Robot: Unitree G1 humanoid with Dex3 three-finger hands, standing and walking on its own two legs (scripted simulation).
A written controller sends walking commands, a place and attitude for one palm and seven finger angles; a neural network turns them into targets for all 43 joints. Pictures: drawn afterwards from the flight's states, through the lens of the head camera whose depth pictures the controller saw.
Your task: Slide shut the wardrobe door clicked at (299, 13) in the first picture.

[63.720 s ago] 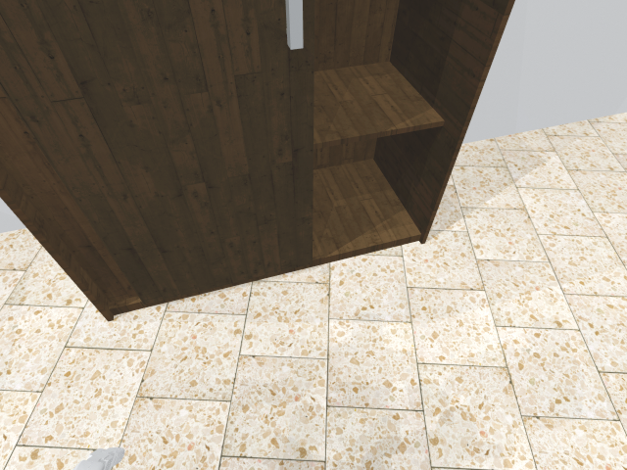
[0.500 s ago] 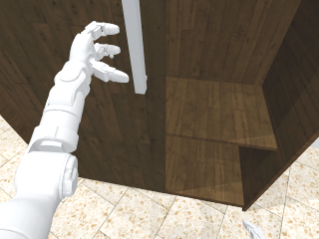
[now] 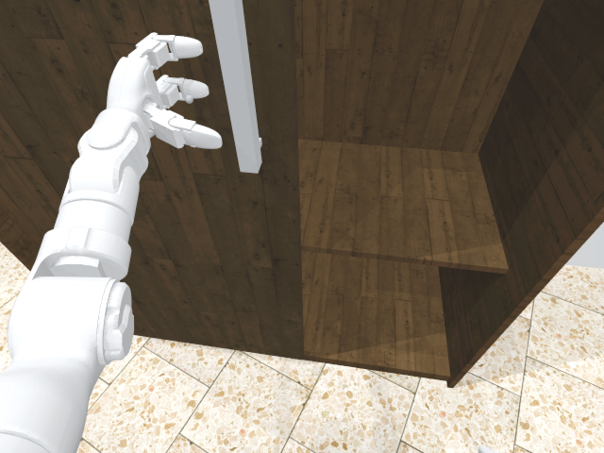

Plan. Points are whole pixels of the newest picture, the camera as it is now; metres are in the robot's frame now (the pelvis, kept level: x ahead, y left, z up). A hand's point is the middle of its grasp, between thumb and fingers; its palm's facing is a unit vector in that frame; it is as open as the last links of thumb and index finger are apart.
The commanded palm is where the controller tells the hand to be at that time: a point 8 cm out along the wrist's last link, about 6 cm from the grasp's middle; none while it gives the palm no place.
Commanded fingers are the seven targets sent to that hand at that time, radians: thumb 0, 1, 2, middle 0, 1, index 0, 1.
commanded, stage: slide the fingers in behind the handle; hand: left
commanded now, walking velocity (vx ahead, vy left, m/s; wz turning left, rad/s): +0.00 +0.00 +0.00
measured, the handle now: (241, 64) +0.50 +0.10 +0.27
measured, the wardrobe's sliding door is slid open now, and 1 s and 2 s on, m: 0.47 0.47 0.47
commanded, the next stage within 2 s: move the hooked fingers beside the handle in 0.34 s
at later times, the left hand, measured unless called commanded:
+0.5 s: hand (212, 105) +0.45 +0.14 +0.24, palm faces -0.02 -1.00 -0.05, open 14.0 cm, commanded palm +0.45 +0.16 +0.24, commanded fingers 0.00 -0.50 0.30 -0.30 -1.20 -0.30 -1.20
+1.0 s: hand (209, 101) +0.46 +0.14 +0.25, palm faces -0.02 -1.00 -0.05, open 13.7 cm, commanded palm +0.46 +0.17 +0.24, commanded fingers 0.00 -0.50 0.30 -0.30 -1.20 -0.30 -1.20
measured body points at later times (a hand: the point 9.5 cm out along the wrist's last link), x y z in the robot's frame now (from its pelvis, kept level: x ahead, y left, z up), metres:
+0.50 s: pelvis +0.00 +0.00 +0.00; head +0.01 -0.02 +0.45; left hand +0.45 +0.19 +0.25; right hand +0.13 -0.24 -0.11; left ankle +0.02 +0.11 -0.74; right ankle -0.01 -0.12 -0.74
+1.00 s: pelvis +0.00 +0.00 +0.00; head +0.01 -0.02 +0.45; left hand +0.45 +0.19 +0.25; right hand +0.11 -0.25 -0.12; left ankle +0.02 +0.11 -0.74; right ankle -0.01 -0.12 -0.74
